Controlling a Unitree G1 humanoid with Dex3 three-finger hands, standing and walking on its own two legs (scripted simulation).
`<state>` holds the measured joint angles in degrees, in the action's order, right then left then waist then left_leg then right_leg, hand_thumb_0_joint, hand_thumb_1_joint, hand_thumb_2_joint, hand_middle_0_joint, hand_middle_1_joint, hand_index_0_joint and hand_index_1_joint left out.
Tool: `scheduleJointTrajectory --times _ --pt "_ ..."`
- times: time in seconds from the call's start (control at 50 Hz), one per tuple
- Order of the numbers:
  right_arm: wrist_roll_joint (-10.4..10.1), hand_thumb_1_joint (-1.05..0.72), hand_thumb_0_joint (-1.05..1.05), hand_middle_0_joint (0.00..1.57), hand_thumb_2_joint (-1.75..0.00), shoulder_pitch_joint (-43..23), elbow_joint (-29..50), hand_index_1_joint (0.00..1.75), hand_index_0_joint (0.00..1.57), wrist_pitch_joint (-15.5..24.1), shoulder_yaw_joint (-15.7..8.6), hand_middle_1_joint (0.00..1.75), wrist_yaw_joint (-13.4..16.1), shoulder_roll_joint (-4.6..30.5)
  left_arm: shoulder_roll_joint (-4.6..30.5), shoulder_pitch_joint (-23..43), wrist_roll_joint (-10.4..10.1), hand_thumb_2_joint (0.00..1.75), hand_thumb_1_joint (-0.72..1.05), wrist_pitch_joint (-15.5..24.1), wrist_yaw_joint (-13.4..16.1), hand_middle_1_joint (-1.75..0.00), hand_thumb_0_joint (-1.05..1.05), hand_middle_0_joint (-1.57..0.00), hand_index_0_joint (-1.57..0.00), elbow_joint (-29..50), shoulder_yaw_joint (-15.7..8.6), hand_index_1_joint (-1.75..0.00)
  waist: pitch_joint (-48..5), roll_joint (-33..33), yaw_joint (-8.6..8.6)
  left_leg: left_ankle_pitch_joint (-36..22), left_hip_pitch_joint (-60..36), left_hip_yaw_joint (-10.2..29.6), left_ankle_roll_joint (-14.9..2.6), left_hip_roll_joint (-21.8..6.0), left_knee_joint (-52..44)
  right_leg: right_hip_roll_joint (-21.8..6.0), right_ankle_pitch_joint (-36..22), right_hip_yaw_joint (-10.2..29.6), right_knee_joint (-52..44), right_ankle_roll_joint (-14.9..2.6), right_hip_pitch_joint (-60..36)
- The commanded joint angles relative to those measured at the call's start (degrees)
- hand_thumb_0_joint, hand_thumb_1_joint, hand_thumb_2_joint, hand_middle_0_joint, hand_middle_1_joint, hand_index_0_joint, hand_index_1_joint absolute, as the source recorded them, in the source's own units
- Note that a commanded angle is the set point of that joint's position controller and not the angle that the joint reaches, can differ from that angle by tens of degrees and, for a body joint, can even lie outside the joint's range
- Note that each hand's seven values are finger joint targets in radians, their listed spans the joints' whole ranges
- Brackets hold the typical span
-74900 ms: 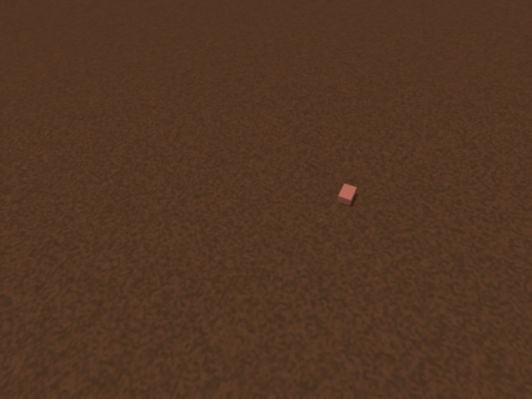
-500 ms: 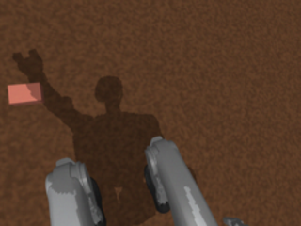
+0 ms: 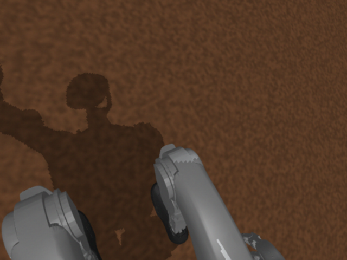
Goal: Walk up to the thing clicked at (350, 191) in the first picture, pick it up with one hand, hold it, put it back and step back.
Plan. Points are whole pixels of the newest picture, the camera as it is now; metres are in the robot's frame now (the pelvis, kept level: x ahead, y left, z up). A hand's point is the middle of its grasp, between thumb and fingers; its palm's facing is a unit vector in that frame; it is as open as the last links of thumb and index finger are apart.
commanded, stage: approach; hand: left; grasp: from above
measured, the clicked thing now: out of the picture +0.55 +0.36 -0.33
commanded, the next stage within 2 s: rest palm in 1.26 s
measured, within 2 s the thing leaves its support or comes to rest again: neither
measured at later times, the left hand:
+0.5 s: hand out of the picture +0.55 +0.36 -0.18, palm faces -0.42 -0.09 -0.90, open 13.9 cm
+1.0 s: hand out of the picture +0.54 +0.35 -0.16, palm faces -0.37 -0.06 -0.93, open 13.9 cm
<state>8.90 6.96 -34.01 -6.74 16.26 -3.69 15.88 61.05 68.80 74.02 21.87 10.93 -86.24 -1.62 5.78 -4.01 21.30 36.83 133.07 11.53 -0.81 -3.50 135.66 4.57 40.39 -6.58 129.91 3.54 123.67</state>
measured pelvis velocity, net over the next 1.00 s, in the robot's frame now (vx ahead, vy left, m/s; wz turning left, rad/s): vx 0.00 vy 0.00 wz -0.04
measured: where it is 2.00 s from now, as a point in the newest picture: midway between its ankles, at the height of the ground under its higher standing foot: (133, 239)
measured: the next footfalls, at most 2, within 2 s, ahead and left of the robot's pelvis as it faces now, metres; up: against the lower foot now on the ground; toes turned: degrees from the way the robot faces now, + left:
none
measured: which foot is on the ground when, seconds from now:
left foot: down 0.00-1.00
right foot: down 0.00-1.00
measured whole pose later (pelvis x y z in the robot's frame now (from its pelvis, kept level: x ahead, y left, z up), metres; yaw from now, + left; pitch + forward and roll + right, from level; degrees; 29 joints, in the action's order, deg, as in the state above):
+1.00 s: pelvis +0.00 +0.00 -0.02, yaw -2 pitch +31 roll -13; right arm 8.3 7.6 -34.0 -3.7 17.0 -4.9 17.4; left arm 63.4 72.2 72.0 9.2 13.2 -84.4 -1.1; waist 5.3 -3.7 21.7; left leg 36.8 136.6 13.9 -0.4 -3.5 140.2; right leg 5.6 39.6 -8.1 133.4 3.8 127.0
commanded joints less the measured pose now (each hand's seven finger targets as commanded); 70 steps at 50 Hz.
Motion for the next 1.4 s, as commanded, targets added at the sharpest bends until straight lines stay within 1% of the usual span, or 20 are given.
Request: scheduleJointTrajectory --times 0.0,0.1,0.18,0.3,0.42,0.5,0.58,0.7,0.78,0.84,0.98,1.06,1.08,1.1,1.12,1.14,1.18,1.28,1.34,1.38 --pt "1.6 -0.92 0.00 0.20 -0.90 10.9 -0.5 0.30 0.20 1.0 -4.2 0.30 0.8 17.8 18.5 18.8 1.3 0.94 -0.52 0.0 11.4 -0.95 0.00 -0.14 -0.13 8.5 -4.2 -0.96 -42.1 32.2 1.57 -12.7 -39.9 -3.4 -0.31 -0.3 -11.1 1.4 -16.0 -5.9 -9.5 -4.99 -13.8" --pt "2.3 -0.92 0.00 0.20 -0.90 9.0 -1.7 0.30 0.20 3.8 -4.0 0.30 1.5 18.6 20.2 20.0 1.3 0.96 -0.55 -4.3 18.5 -0.97 0.00 -0.11 -0.11 8.3 -5.6 -0.97 -44.5 35.1 1.65 -12.4 -39.7 -3.9 -0.21 -0.8 -8.4 1.3 -17.1 -5.8 -7.8 -4.78 -14.0" --pt "2.2 -0.93 0.00 0.20 -0.90 9.4 -3.1 0.30 0.20 5.7 -4.0 0.30 1.6 18.8 19.6 21.2 -0.5 0.93 -0.52 -9.2 19.2 -0.95 0.00 -0.14 -0.14 6.5 -5.1 -0.95 -44.0 34.3 1.83 -11.3 -36.0 -4.0 -0.37 -1.1 -6.4 1.6 -17.3 -5.7 -7.6 -4.63 -13.8" --pt "1.2 -0.93 0.00 0.20 -0.91 10.6 -4.0 0.30 0.20 6.8 -4.3 0.30 0.9 18.6 19.7 21.3 -3.7 0.92 -0.54 -13.9 11.6 -0.97 0.00 -0.14 -0.14 9.0 -3.2 -0.97 -43.6 31.8 1.79 -11.2 -31.5 -4.0 -0.79 -1.2 -5.4 2.0 -18.2 -5.6 -8.7 -4.05 -17.7" --pt "0.5 -0.93 0.00 0.20 -0.91 13.0 -2.6 0.30 0.20 4.1 -4.5 0.30 -0.1 17.8 11.3 17.8 -5.7 0.88 -0.49 -13.8 -0.5 -1.03 0.00 -0.14 -0.16 9.8 3.1 -1.01 -38.7 26.1 3.78 -15.1 -29.7 -2.8 -0.92 -1.2 -6.3 2.5 -20.5 -6.8 -9.2 -4.02 -17.6" --pt "0.5 -0.93 0.00 0.20 -0.91 13.6 0.8 0.30 0.20 1.9 -4.3 0.30 -0.4 19.3 12.5 14.1 -5.5 0.81 -0.41 -12.6 -5.2 -1.02 0.00 -0.17 -0.20 10.6 2.9 -0.98 -37.0 25.1 1.89 -17.2 -30.9 -2.1 -0.12 -0.9 -7.4 2.5 -19.5 -7.5 -9.7 -4.91 -17.3" --pt "0.6 -0.93 0.00 0.20 -0.91 12.4 3.2 0.30 0.20 0.1 -3.3 0.30 -0.4 19.1 13.0 13.8 -6.8 0.79 -0.38 -9.3 -5.1 -1.04 0.00 -0.17 -0.21 14.3 1.0 -0.99 -36.2 24.6 1.58 -17.1 -31.2 -1.1 0.06 -0.9 -7.6 2.7 -18.2 -8.0 -9.6 -5.12 -16.9" --pt "1.1 -0.93 0.00 0.20 -0.91 11.2 2.1 0.30 0.20 0.9 -3.4 0.30 -0.3 19.0 19.7 18.6 -3.6 0.87 -0.46 -5.2 3.4 -1.01 0.00 -0.14 -0.16 18.7 -4.9 -0.99 -39.5 32.0 0.37 -10.5 -33.4 -2.4 0.04 -1.0 -8.1 3.1 -14.8 -7.7 -9.0 -4.93 -15.3" --pt "0.7 -0.93 0.00 0.20 -0.91 11.2 1.1 0.30 0.20 2.5 -4.0 0.30 -0.4 18.3 18.2 22.1 -1.8 0.94 -0.54 -7.5 7.5 -1.00 0.00 -0.11 -0.11 18.1 -4.1 -1.00 -41.0 35.7 1.22 -9.7 -35.8 -2.4 0.26 -1.1 -9.5 2.7 -15.2 -7.9 -8.2 -5.08 -12.6" --pt "0.3 -0.93 0.00 0.20 -0.91 12.0 0.3 0.30 0.20 3.0 -4.3 0.30 -0.3 18.3 18.3 23.3 -1.5 0.95 -0.56 -10.5 8.1 -0.99 0.00 -0.11 -0.11 16.2 -3.4 -1.00 -41.9 34.9 0.96 -9.7 -33.8 -3.5 -0.30 -0.9 -8.9 2.6 -15.9 -6.9 -9.1 -4.79 -14.2" --pt "-0.6 -0.93 0.00 0.20 -0.91 13.1 -0.4 0.30 0.20 2.5 -4.5 0.30 -0.1 18.4 14.3 18.2 -4.4 0.89 -0.49 -14.5 -0.4 -1.02 0.00 -0.13 -0.15 7.0 1.3 -1.01 -35.7 24.4 2.36 -6.4 -25.3 -3.0 -1.29 -0.9 -9.0 2.5 -13.4 -6.7 -10.0 -4.32 -14.6" --pt "-0.2 -0.93 0.00 0.20 -0.91 12.4 1.7 0.30 0.20 1.9 -3.2 0.30 0.4 18.6 10.2 15.8 -6.4 0.82 -0.41 -11.9 -5.8 -1.02 0.00 -0.17 -0.20 6.0 5.4 -0.99 -32.8 19.5 4.16 -7.6 -23.3 -2.4 -1.40 -0.8 -7.9 2.6 -13.9 -6.9 -10.3 -4.18 -16.6" --pt "-0.2 -0.93 0.00 0.20 -0.91 11.9 2.2 0.30 0.20 1.7 -3.0 0.30 0.6 19.0 10.6 16.4 -6.9 0.80 -0.38 -10.5 -6.6 -1.03 0.00 -0.18 -0.22 6.8 5.6 -0.99 -32.0 19.0 3.94 -6.8 -22.1 -2.3 -1.22 -0.5 -7.6 2.6 -12.7 -7.1 -10.7 -4.43 -16.2" --pt "0.1 -0.93 0.00 0.20 -0.90 12.4 1.8 0.30 0.20 1.5 -2.7 0.30 0.8 19.2 13.1 16.9 -7.3 0.78 -0.36 -8.8 -7.0 -1.02 0.00 -0.20 -0.24 10.0 3.7 -0.98 -32.8 20.2 3.34 -7.8 -24.2 -2.0 -0.91 -0.7 -7.8 2.5 -13.2 -7.1 -10.4 -4.38 -16.9" --pt "0.4 -0.93 0.00 0.20 -0.91 11.8 2.5 0.30 0.20 1.3 -2.2 0.30 0.9 19.3 12.0 16.5 -7.6 0.76 -0.34 -7.2 -7.2 -1.01 0.00 -0.21 -0.25 10.3 4.7 -0.97 -33.1 21.0 3.27 -8.9 -26.4 -1.7 -0.63 -0.8 -7.6 2.6 -13.6 -7.5 -10.3 -4.43 -16.7" --pt "0.7 -0.93 0.00 0.20 -0.90 11.3 2.9 0.30 0.20 1.2 -2.0 0.30 1.2 19.9 12.1 16.1 -7.4 0.76 -0.33 -5.8 -7.0 -1.02 0.00 -0.21 -0.25 11.0 4.3 -0.97 -33.1 22.0 2.95 -9.9 -28.2 -1.2 -0.21 -0.7 -7.2 2.5 -13.8 -7.9 -10.3 -4.84 -15.3" --pt "1.1 -0.93 0.00 0.20 -0.90 10.9 3.3 0.30 0.20 0.9 -1.4 0.30 1.3 19.7 16.6 15.5 -6.9 0.77 -0.34 -2.9 -4.6 -1.02 0.00 -0.20 -0.25 14.5 0.4 -0.97 -37.0 25.9 1.41 -12.6 -32.4 -1.2 0.10 -1.0 -7.4 2.7 -15.6 -7.9 -9.5 -4.57 -17.6" --pt "2.1 -0.93 0.00 0.20 -0.90 10.3 1.8 0.30 0.20 1.1 -2.8 0.30 0.4 19.3 22.9 19.5 -2.6 0.81 -0.38 -1.4 6.1 -0.97 0.00 -0.19 -0.22 22.0 -7.4 -0.94 -45.3 38.3 -1.35 -18.5 -41.9 -1.8 0.74 -1.5 -7.8 2.8 -20.4 -7.9 -6.5 -4.71 -16.0" --pt "2.3 -0.92 0.00 0.20 -0.90 10.2 0.2 0.30 0.20 2.5 -4.4 0.30 -0.3 18.1 17.5 18.9 -0.9 0.81 -0.36 -4.8 10.3 -0.93 0.00 -0.21 -0.23 18.5 -5.8 -0.91 -43.0 38.4 0.34 -17.3 -40.6 -2.3 0.56 -1.4 -8.2 2.6 -20.4 -8.0 -6.6 -4.77 -12.4" --pt "2.0 -0.92 0.00 0.20 -0.91 10.7 -0.4 0.30 0.20 3.1 -4.5 0.30 -0.6 18.0 15.9 20.5 -0.6 0.91 -0.49 -7.5 11.9 -0.92 0.00 -0.13 -0.12 16.2 -4.1 -0.92 -41.3 36.9 1.49 -14.0 -37.0 -2.7 0.17 -1.3 -7.5 2.7 -19.2 -7.9 -7.2 -4.77 -11.2"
